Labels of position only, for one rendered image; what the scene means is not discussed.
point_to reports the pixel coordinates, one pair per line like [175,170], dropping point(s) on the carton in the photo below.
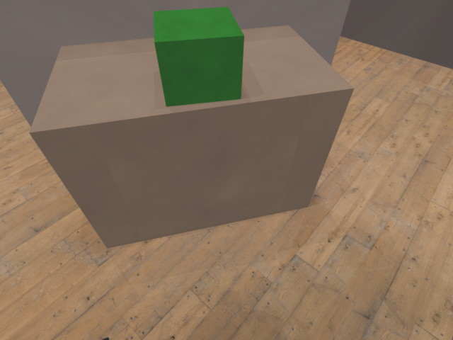
[200,55]

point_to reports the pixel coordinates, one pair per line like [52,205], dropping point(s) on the pedestal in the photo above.
[139,170]

